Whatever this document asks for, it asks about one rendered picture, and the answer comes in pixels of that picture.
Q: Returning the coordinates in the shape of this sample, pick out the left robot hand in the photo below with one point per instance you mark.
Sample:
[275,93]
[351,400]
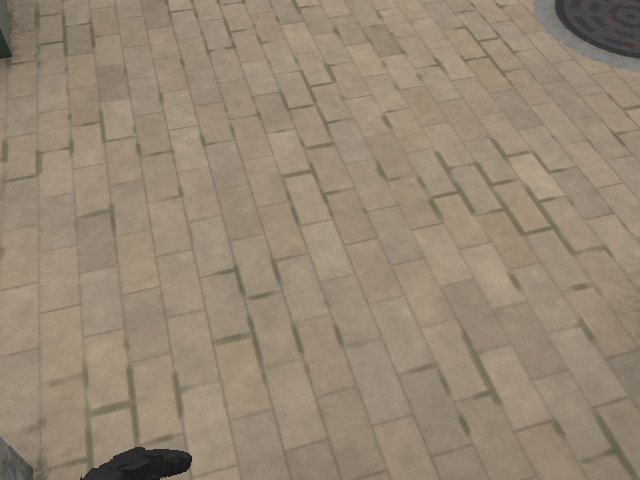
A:
[141,464]

